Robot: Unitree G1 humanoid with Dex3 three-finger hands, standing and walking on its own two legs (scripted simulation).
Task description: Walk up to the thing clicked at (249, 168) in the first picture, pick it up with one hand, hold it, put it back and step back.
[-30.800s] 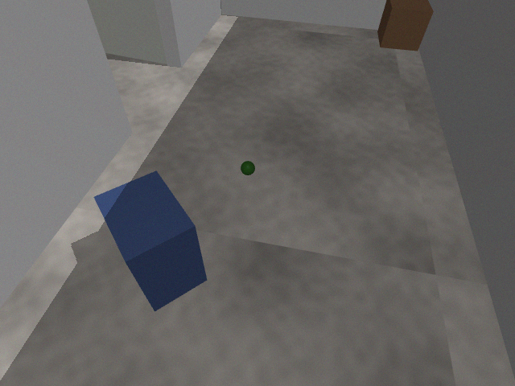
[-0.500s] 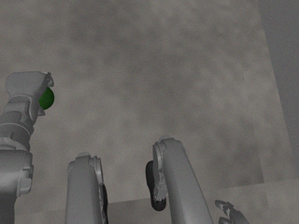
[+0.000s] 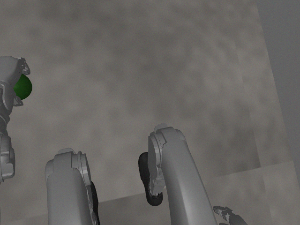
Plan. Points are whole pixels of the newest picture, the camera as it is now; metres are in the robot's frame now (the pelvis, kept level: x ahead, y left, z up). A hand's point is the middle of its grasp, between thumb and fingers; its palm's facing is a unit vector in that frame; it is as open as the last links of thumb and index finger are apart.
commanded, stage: crouch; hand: left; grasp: from above
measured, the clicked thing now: (14, 86) +0.51 +0.24 -0.20
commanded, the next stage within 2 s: lower in 0.26 s
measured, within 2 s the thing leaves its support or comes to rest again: neither
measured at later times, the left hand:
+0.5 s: hand (14, 85) +0.52 +0.24 -0.20, palm faces -0.46 -0.02 -0.89, open 9.7 cm
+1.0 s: hand (24, 88) +0.52 +0.24 -0.26, palm faces -0.44 -0.04 -0.89, open 9.7 cm
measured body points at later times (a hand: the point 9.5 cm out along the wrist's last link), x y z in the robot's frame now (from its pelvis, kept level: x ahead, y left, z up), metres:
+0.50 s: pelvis +0.00 +0.00 -0.03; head +0.26 +0.05 +0.33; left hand +0.54 +0.24 -0.15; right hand -0.02 -0.27 -0.11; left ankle +0.07 +0.11 -0.35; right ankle +0.11 -0.13 -0.35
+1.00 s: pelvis +0.00 +0.00 -0.06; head +0.28 +0.06 +0.28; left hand +0.54 +0.24 -0.21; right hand -0.02 -0.26 -0.13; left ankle +0.07 +0.11 -0.35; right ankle +0.11 -0.13 -0.35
